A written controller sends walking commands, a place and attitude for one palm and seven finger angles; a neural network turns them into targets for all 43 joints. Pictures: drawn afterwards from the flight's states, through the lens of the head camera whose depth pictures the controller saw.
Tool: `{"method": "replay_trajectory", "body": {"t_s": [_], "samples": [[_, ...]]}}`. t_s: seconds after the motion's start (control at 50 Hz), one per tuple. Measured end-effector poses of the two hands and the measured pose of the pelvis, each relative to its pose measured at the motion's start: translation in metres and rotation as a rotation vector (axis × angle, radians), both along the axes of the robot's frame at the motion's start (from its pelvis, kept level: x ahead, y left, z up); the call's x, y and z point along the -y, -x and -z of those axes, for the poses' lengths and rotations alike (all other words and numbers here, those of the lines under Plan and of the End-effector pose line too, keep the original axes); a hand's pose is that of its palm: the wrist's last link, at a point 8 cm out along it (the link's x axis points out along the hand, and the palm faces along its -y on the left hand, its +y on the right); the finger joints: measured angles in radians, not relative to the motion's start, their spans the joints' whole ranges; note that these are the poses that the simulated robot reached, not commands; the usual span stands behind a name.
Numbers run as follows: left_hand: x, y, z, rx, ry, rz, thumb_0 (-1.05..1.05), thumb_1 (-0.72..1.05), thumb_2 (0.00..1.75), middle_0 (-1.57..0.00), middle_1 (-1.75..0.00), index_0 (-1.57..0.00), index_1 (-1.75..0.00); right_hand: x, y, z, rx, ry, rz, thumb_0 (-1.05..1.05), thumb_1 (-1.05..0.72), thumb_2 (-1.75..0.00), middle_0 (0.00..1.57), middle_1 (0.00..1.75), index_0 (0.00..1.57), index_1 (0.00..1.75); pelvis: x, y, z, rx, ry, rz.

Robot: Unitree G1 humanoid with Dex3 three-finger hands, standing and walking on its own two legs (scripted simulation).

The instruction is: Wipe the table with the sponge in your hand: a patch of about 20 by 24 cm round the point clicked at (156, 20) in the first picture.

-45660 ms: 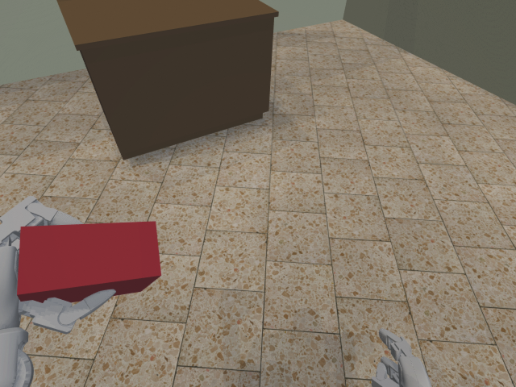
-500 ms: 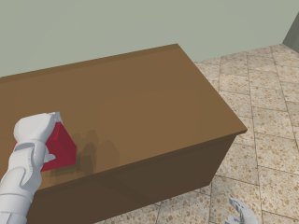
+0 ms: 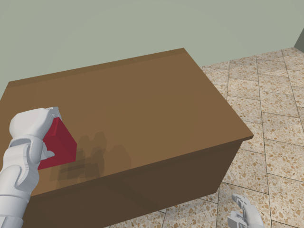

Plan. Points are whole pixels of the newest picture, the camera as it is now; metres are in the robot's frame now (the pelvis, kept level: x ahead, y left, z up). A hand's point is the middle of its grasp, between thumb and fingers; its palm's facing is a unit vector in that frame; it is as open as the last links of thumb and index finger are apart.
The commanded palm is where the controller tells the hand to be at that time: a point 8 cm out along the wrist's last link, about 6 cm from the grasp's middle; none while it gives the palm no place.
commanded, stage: lift the sponge slowly off the table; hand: left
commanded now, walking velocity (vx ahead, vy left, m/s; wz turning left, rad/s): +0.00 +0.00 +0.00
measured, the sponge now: (51, 148) +0.29 +0.34 +0.04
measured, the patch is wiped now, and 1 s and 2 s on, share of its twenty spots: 1.00 1.00 1.00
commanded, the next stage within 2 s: bring the sponge back beside the body in 0.30 s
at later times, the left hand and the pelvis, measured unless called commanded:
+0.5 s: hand (39, 134) +0.29 +0.34 +0.11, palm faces -0.06 -0.02 -1.00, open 10.0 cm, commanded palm +0.25 +0.33 +0.18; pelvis -0.01 +0.00 +0.00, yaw +0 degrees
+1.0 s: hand (38, 155) +0.23 +0.31 +0.10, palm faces -0.01 -0.08 -1.00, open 10.0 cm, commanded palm +0.20 +0.31 +0.18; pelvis -0.01 +0.00 +0.00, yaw +0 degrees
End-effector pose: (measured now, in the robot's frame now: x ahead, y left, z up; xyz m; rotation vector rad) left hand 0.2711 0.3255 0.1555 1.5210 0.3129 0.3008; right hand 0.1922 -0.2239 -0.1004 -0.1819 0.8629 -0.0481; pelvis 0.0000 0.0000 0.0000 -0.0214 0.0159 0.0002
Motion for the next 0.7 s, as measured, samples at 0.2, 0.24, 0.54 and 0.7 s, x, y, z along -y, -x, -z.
{"method": "replay_trajectory", "body": {"t_s": [0.2,0.24,0.54,0.7], "samples": [[-0.004,0.009,-0.009,-0.028,0.001,-0.016,0.0,-0.5,1.08,-0.73,-1.32,-0.74,-1.35,-0.003,-0.006,-0.006,0.03,0.009,-0.028,0.01,-0.9,-0.89,0.2,0.3,0.2,0.3,0.003,0.005,-0.001,0.023,0.0,-0.014],[-0.002,0.008,-0.011,-0.031,-0.002,-0.002,0.0,-0.5,1.08,-0.73,-1.32,-0.74,-1.35,-0.003,-0.006,-0.007,0.033,0.012,-0.029,0.01,-0.9,-0.89,0.2,0.3,0.2,0.3,0.003,0.006,-0.001,0.025,0.0,-0.016],[-0.003,0.004,-0.008,-0.045,0.0,0.032,0.0,-0.5,1.07,-0.73,-1.32,-0.74,-1.35,0.008,0.02,0.001,-0.018,0.02,0.012,0.01,-0.9,-0.89,0.2,0.3,0.2,0.3,0.001,0.01,-0.001,0.014,0.0,0.001],[0.013,0.025,-0.004,0.009,0.023,0.078,0.0,-0.5,1.07,-0.73,-1.32,-0.74,-1.35,0.004,0.019,0.001,-0.009,0.01,0.008,0.01,-0.9,-0.89,0.2,0.3,0.2,0.3,-0.002,0.009,0.0,0.029,-0.001,0.008]]}}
